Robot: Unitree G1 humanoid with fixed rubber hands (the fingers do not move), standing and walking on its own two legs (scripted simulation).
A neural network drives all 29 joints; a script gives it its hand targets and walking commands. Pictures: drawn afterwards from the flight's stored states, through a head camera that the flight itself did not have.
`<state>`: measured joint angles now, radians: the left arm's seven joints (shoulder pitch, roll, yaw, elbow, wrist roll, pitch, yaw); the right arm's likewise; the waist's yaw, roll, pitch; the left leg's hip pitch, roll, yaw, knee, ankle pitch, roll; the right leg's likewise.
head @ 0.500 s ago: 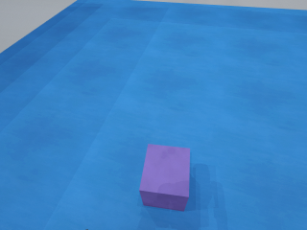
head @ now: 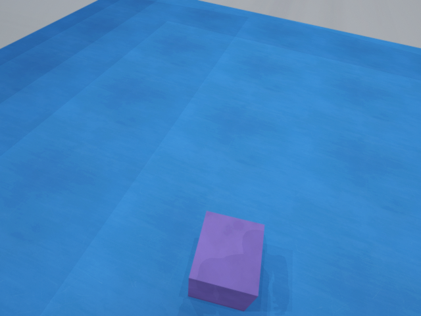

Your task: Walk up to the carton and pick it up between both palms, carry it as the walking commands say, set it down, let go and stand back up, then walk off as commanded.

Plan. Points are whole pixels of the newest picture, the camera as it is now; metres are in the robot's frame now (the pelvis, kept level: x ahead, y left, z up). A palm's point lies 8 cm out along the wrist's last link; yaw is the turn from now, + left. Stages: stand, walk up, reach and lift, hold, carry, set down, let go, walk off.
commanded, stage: walk up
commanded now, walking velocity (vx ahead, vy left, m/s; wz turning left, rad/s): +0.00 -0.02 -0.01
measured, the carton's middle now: (225, 261) +0.44 -0.09 -0.64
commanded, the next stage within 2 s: none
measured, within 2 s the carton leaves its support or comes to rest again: neither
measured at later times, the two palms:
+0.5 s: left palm out of the picture +0.04 +0.19 -0.14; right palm out of the picture +0.03 -0.24 -0.15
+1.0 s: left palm out of the picture +0.03 +0.19 -0.15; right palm out of the picture +0.04 -0.25 -0.14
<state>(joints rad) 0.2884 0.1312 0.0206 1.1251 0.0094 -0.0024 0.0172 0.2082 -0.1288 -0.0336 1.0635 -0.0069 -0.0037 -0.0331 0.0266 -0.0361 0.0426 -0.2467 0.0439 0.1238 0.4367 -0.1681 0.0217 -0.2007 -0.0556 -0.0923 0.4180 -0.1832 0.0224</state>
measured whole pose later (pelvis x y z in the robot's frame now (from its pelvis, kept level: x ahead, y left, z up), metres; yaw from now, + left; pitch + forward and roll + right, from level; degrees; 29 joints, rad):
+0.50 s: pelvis +0.03 -0.03 +0.00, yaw -1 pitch -1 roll +0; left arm 0.24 0.12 0.03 1.16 0.01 -0.02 0.04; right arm 0.26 -0.13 -0.03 1.12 -0.01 -0.01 -0.03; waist -0.01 0.02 0.04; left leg -0.16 0.07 0.12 0.37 -0.18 -0.03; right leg -0.14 -0.02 -0.08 0.38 -0.22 -0.01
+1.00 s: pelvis +0.04 -0.03 +0.00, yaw -3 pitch -1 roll +0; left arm 0.26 0.15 0.04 1.14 0.00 0.01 0.03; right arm 0.23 -0.13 -0.05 1.09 -0.01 0.00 -0.05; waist 0.01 -0.01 0.06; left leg -0.21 0.10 0.14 0.48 -0.24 -0.03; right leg -0.20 -0.01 -0.06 0.49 -0.27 0.00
